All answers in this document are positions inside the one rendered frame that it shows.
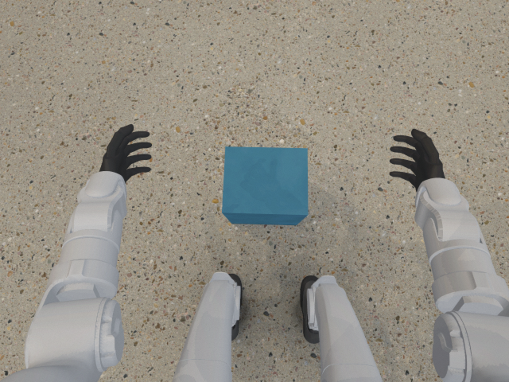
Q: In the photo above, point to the robot right forearm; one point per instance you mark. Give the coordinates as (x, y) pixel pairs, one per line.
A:
(464, 276)

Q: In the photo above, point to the right robot upper arm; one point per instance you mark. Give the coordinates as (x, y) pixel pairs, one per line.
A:
(470, 347)

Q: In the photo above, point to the carton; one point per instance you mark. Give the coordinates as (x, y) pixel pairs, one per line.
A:
(265, 185)

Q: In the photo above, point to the right robot hand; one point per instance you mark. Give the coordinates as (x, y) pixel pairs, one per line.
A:
(427, 163)

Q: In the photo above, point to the robot left forearm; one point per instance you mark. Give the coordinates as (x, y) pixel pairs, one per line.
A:
(88, 260)

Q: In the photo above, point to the left robot thigh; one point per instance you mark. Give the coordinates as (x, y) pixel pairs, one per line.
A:
(206, 356)

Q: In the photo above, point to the left robot hand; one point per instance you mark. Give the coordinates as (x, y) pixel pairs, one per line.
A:
(116, 160)

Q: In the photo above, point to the left robot upper arm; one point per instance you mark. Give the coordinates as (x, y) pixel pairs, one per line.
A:
(73, 341)

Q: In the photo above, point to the left robot foot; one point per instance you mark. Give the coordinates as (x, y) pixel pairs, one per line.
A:
(235, 328)

